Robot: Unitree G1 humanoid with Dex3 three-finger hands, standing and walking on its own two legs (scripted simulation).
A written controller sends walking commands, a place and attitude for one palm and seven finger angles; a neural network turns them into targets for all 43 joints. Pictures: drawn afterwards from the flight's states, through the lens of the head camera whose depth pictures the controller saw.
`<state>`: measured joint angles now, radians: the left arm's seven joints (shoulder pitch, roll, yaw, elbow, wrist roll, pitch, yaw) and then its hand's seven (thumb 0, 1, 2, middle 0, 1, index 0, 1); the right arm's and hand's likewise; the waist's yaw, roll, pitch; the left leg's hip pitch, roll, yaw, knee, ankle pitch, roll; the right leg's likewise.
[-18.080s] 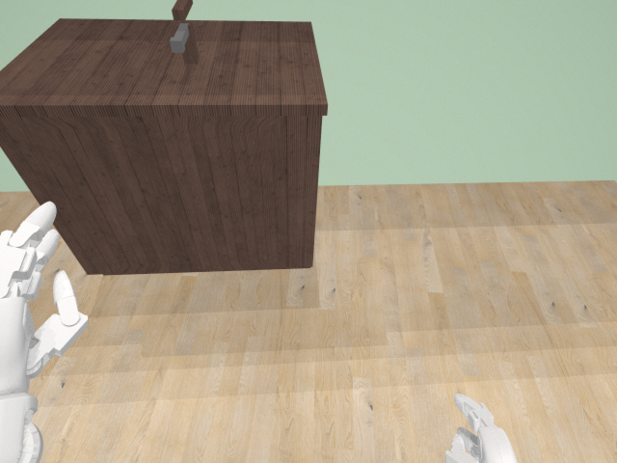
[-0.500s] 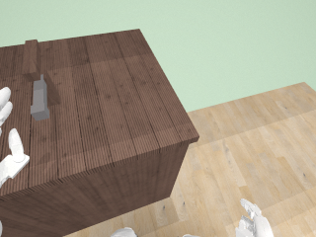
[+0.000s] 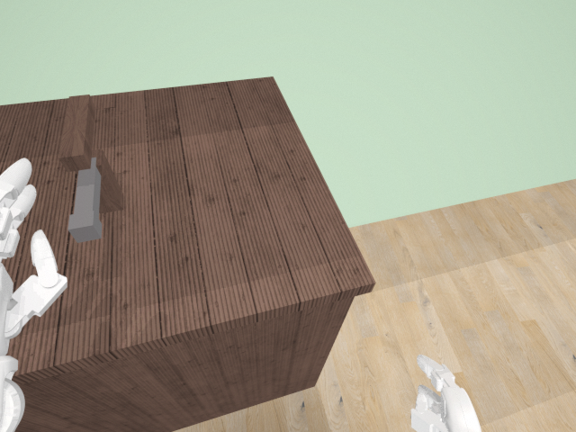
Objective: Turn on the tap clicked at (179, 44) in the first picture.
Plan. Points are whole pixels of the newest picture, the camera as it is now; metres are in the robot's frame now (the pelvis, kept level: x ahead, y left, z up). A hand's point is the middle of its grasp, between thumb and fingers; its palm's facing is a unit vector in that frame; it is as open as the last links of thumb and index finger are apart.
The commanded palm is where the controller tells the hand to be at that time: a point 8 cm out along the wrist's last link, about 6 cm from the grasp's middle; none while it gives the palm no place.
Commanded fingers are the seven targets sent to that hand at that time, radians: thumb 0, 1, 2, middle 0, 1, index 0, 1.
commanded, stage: come to a stop and stand still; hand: left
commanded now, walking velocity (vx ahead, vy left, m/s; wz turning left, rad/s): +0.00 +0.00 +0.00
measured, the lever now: (85, 226) +0.32 +0.29 +0.11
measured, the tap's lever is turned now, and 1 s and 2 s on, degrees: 0 0 0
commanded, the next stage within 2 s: look again from close up in 0.36 s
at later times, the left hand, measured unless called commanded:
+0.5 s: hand (50, 250) +0.25 +0.27 +0.17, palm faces +0.39 -0.79 -0.47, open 7.4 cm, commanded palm +0.18 +0.29 +0.18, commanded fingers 0.00 0.90 0.90 -0.20 -0.30 -0.20 -0.30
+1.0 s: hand (2, 307) +0.19 +0.29 +0.16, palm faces +0.44 -0.85 -0.29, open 7.4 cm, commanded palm +0.13 +0.31 +0.18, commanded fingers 0.00 0.90 0.90 -0.20 -0.30 -0.20 -0.30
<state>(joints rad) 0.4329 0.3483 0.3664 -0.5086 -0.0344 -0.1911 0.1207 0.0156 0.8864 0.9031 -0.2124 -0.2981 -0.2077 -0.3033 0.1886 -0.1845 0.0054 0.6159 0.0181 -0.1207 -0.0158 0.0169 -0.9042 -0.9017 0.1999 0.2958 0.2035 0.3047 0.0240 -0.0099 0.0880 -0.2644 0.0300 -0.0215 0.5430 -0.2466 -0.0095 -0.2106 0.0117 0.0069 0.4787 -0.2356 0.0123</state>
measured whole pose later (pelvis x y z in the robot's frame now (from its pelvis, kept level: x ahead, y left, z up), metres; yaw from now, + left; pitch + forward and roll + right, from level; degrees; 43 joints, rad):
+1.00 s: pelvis -0.03 +0.03 +0.00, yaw +0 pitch -3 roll -2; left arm 0.35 0.32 0.34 -0.39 -0.02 -0.24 0.11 0.02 0.89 0.90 -0.21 -0.30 -0.21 -0.30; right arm 0.24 -0.21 0.00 0.61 0.01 -0.15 -0.03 0.02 -0.90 -0.90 0.20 0.30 0.20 0.30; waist 0.06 -0.02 0.05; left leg -0.26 0.00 0.00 0.50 -0.20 0.03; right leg -0.20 -0.01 0.04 0.42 -0.21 0.03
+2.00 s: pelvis +0.01 +0.02 +0.01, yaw +0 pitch -1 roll -1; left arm 0.40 0.35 0.34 -0.44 -0.04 -0.23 0.10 0.02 0.89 0.90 -0.21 -0.30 -0.21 -0.30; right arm 0.16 -0.20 0.00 0.59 0.02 -0.13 -0.03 0.02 -0.91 -0.90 0.20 0.30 0.20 0.30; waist 0.03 -0.03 0.07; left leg -0.22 -0.01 0.00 0.46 -0.22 0.02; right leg -0.15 0.00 0.06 0.38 -0.21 0.04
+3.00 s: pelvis -0.03 -0.02 +0.00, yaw +0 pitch +0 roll -2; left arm 0.46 0.39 0.40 -0.56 -0.08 -0.20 0.09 0.02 0.89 0.90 -0.21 -0.30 -0.21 -0.30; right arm 0.17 -0.19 -0.03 0.55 0.02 -0.10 -0.03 0.02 -0.90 -0.90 0.20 0.30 0.20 0.30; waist 0.02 -0.01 0.12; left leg -0.35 0.06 -0.03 0.52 -0.19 -0.04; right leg -0.29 0.07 0.04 0.46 -0.17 -0.01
